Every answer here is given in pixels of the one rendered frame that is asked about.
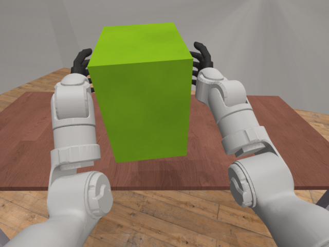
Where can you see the right robot upper arm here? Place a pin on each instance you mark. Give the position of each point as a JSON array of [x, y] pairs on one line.
[[263, 183]]

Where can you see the carton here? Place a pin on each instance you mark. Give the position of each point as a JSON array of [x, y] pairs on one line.
[[142, 78]]

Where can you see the table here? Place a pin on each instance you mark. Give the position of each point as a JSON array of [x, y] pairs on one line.
[[26, 140]]

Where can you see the left robot upper arm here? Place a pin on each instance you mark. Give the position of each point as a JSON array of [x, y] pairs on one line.
[[76, 202]]

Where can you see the robot left forearm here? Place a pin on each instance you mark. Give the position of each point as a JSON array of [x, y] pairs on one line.
[[73, 124]]

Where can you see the robot right forearm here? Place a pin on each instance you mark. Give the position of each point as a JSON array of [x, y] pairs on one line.
[[242, 135]]

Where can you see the right robot hand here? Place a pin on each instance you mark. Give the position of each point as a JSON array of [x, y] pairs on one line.
[[204, 59]]

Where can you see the left robot hand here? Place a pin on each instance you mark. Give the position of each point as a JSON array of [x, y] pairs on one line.
[[80, 64]]

